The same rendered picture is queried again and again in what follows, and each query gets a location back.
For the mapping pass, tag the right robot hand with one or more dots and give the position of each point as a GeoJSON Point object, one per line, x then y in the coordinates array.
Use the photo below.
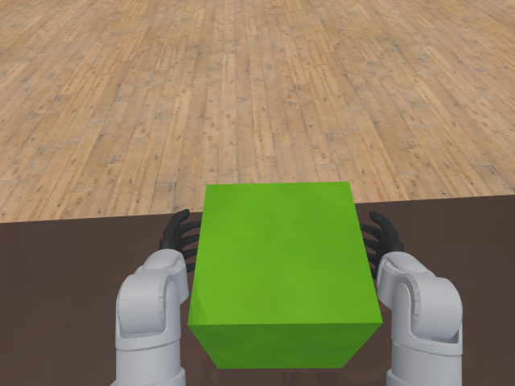
{"type": "Point", "coordinates": [388, 240]}

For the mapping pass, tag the left robot hand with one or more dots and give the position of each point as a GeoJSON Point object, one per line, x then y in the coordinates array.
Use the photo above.
{"type": "Point", "coordinates": [173, 232]}

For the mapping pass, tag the carton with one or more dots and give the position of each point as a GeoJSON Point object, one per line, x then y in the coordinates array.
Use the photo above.
{"type": "Point", "coordinates": [282, 278]}

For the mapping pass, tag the robot right forearm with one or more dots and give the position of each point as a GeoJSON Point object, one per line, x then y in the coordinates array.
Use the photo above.
{"type": "Point", "coordinates": [426, 323]}

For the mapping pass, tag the robot left forearm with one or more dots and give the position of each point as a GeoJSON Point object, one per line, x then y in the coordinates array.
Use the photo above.
{"type": "Point", "coordinates": [148, 322]}

